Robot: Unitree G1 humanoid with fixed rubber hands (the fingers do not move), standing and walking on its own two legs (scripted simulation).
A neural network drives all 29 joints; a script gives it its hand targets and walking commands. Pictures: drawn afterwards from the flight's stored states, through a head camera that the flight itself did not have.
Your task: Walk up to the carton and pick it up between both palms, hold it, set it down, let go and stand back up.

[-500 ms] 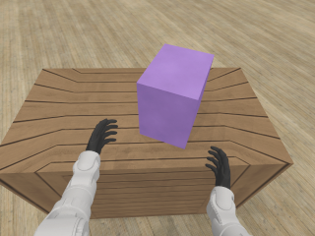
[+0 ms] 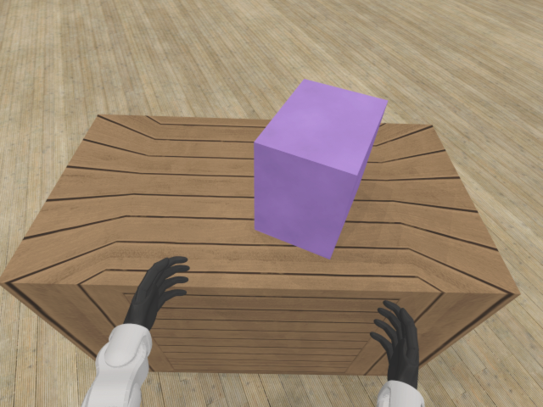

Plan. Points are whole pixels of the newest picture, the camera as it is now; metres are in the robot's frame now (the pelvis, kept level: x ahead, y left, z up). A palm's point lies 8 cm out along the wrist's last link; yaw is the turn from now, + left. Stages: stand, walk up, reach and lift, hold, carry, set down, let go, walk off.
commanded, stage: set down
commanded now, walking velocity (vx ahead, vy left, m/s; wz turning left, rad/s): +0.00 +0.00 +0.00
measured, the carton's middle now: (317, 169) +0.59 -0.04 -0.01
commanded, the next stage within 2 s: none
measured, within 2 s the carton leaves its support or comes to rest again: neither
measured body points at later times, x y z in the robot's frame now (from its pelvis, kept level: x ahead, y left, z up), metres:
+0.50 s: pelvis +0.03 -0.01 +0.00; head +0.07 +0.00 +0.45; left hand +0.26 +0.20 -0.03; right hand +0.23 -0.20 -0.04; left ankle +0.02 +0.05 -0.74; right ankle +0.04 -0.12 -0.74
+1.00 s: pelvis +0.02 -0.02 +0.00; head +0.04 -0.01 +0.45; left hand +0.22 +0.20 -0.04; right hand +0.21 -0.21 -0.05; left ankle +0.02 +0.05 -0.74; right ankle +0.04 -0.12 -0.74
